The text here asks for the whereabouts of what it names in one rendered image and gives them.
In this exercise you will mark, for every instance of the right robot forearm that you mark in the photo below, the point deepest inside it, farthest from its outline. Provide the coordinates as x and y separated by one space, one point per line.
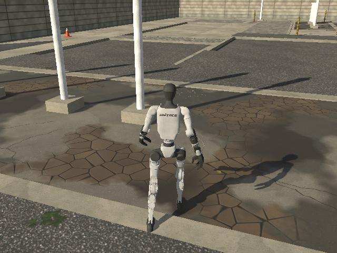
195 144

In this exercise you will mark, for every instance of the left robot upper arm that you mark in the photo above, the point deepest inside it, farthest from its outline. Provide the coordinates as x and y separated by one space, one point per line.
149 118

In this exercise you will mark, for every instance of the robot right hand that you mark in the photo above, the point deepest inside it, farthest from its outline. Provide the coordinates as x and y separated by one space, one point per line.
201 160

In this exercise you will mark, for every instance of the right robot upper arm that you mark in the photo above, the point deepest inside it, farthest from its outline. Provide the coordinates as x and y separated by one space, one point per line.
188 120

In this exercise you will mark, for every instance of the left robot foot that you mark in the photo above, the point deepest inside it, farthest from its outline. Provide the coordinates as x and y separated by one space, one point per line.
150 226

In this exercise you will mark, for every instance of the robot left hand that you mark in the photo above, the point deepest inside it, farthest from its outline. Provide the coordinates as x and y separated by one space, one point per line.
142 142

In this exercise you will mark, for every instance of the right robot shin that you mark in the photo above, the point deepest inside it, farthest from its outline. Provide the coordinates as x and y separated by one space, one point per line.
180 187

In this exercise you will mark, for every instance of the left robot forearm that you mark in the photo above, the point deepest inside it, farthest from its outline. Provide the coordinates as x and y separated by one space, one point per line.
142 134

